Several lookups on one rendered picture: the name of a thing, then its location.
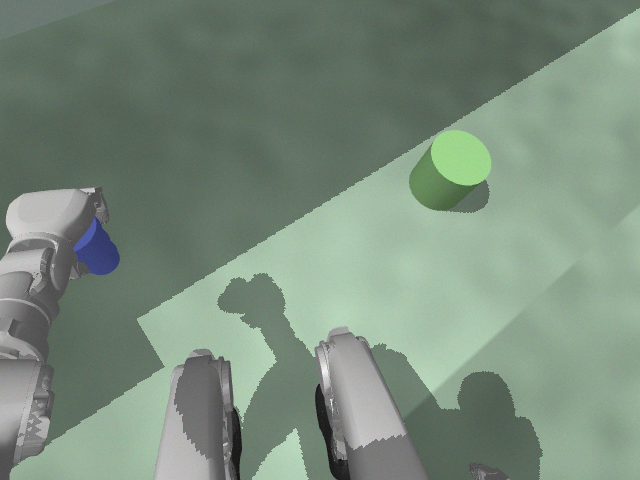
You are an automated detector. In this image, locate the right robot foot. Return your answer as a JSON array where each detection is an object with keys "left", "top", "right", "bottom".
[{"left": 315, "top": 383, "right": 351, "bottom": 480}]

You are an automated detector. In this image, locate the left robot arm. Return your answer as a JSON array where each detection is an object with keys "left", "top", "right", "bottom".
[{"left": 0, "top": 232, "right": 74, "bottom": 480}]

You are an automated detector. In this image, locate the right robot hand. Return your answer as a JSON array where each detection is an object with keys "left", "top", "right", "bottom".
[{"left": 469, "top": 462, "right": 510, "bottom": 480}]

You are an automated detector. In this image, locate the left robot hand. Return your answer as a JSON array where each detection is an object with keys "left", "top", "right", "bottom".
[{"left": 6, "top": 187, "right": 109, "bottom": 279}]

